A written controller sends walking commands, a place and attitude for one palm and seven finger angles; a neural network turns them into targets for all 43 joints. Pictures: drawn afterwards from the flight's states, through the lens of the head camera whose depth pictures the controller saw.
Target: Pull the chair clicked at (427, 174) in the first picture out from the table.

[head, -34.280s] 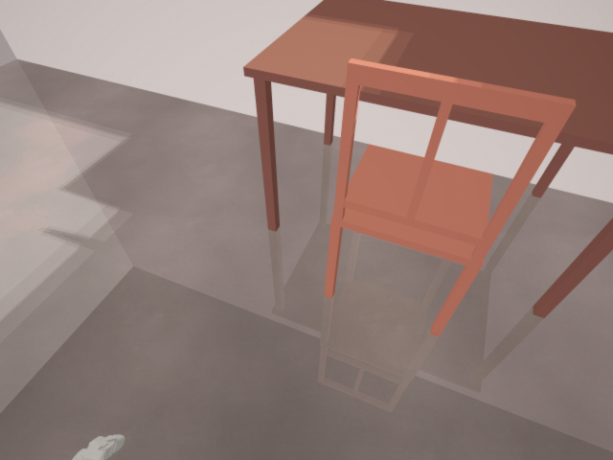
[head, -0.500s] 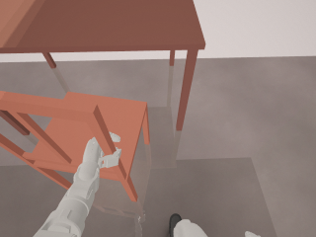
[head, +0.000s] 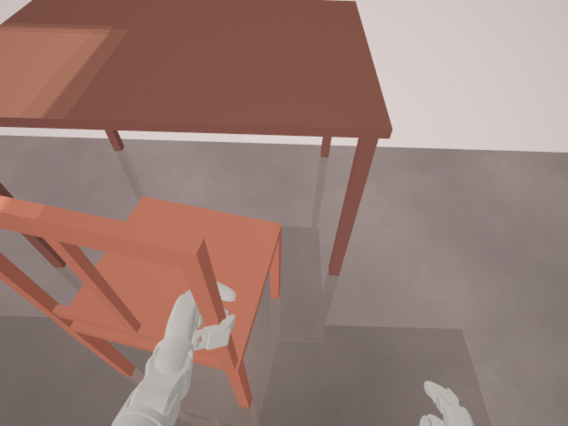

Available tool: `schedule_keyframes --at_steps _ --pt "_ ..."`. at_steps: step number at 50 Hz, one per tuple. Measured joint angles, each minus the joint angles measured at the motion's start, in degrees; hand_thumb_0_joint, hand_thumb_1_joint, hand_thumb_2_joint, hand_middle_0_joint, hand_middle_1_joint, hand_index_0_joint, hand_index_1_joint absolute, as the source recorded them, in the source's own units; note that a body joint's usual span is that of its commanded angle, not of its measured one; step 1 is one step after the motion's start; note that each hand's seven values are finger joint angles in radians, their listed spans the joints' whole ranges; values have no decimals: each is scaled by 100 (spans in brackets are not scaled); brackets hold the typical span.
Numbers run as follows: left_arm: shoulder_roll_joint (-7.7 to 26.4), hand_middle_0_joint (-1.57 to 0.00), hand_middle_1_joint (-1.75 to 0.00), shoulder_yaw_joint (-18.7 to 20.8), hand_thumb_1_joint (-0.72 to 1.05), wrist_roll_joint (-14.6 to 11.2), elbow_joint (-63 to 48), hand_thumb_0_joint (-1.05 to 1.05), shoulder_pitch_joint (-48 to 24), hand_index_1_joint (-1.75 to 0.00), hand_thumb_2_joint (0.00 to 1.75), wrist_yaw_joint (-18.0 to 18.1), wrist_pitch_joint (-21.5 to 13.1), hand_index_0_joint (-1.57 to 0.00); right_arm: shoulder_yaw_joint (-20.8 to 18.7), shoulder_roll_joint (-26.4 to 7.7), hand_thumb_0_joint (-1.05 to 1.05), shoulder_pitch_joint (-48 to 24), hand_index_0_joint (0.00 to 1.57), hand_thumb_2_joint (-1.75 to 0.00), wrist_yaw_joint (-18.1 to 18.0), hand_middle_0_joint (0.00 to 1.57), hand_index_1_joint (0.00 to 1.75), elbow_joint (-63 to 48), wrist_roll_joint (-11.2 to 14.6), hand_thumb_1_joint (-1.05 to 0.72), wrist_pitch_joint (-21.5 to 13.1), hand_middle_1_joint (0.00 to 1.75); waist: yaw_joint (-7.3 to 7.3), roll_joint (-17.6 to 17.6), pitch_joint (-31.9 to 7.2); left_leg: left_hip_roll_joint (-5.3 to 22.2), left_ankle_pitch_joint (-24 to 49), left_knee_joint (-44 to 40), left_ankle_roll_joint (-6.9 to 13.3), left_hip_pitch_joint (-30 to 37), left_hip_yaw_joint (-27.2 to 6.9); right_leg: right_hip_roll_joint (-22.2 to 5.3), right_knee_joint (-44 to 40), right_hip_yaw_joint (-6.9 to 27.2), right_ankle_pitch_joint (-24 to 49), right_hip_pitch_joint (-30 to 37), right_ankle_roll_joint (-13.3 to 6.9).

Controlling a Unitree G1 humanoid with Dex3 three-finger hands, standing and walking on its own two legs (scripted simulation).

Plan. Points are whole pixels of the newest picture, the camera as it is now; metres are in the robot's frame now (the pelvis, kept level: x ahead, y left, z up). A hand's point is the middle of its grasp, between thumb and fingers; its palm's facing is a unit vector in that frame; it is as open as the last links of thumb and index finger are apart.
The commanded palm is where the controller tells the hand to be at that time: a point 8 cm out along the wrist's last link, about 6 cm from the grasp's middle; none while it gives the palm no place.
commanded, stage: stop walking, hand still on the chair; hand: left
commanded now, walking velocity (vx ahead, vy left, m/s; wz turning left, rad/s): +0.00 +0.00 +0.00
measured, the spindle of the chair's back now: (102, 290) +0.33 +0.32 -0.07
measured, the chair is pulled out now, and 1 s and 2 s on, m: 0.21 0.21 0.21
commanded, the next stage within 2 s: open the thumb and straighten the fingers in 0.24 s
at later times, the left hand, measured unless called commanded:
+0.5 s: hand (219, 326) +0.28 +0.11 -0.06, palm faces -0.07 -0.99 -0.12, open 6.7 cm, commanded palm +0.25 +0.17 -0.04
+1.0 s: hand (215, 319) +0.28 +0.12 -0.06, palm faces -0.06 -0.99 -0.15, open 16.5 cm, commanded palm +0.26 +0.17 -0.04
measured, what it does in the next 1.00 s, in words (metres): stands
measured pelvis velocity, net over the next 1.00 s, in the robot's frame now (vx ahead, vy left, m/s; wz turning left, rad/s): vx -0.03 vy -0.01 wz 0.04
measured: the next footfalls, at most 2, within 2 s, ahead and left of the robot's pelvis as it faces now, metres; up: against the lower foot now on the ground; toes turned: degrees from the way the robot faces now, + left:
none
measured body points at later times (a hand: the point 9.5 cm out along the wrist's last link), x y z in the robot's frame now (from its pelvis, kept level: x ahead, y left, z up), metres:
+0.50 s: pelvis -0.01 +0.00 -0.01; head +0.03 +0.01 +0.44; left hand +0.27 +0.17 -0.05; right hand +0.11 -0.25 -0.11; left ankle -0.10 +0.11 -0.73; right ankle +0.07 -0.11 -0.73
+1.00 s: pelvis -0.03 -0.01 -0.04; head +0.03 -0.03 +0.41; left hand +0.28 +0.17 -0.04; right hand +0.13 -0.25 -0.14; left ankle -0.10 +0.11 -0.73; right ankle +0.07 -0.11 -0.73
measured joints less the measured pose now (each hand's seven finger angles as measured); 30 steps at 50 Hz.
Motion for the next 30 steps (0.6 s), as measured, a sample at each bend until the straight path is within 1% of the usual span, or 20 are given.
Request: schedule_keyframes --at_steps 8,18,20,21,25,27,30 --pt "29 -25 -131 -35 57 4 -261 13 118 -145 75 13 140 -49 45 58 0 -72 20 -89 58 21 30 -55 -36 -91 11 30 6 -58 37 -2 -24 -6 6 58 13 2 43 13 -45 30 4" --pt "67 -25 -131 37 57 -36 -350 13 191 -145 75 19 199 -49 18 2 1 95 20 -89 62 20 30 30 -38 -91 48 30 -72 -81 54 -2 -33 0 5 97 50 12 76 47 -53 43 0" --pt "110 -25 -132 58 56 -83 -454 13 266 -145 75 -36 242 -49 -7 -18 1 195 20 -89 200 20 30 14 45 -91 -11 30 -183 -96 -184 -21 -70 182 2 -245 -19 -34 181 -16 -81 -235 -1" --pt "142 -25 -132 78 55 -110 -546 13 286 -145 75 -104 293 -49 -19 -33 1 240 20 -89 287 20 30 -3 63 -91 -55 30 -212 -115 -292 -31 -111 323 2 -451 -48 -54 269 -43 -104 -410 -5" --pt "273 -31 -135 192 47 -195 -983 10 365 -145 70 -294 393 -49 -76 -114 1 319 20 -89 562 20 30 -106 62 -91 -252 30 -271 -142 -535 -46 -298 877 -9 -1139 -73 -85 640 -71 -186 -1020 -26" --pt "316 -34 -136 198 37 -188 -1165 8 370 -145 65 -344 441 -49 -105 -182 1 335 20 -89 650 20 30 -171 48 -91 -346 30 -285 -86 -613 -59 -384 1133 -8 -1436 -78 -103 817 -75 -222 -1286 -27" --pt "346 -37 -137 224 16 -192 -1309 5 306 -144 54 -415 568 -49 -115 -273 1 323 20 -89 722 20 30 -249 42 -91 -418 30 -291 18 -706 -92 -489 1455 7 -1803 -64 -138 1077 -57 -282 -1637 -16"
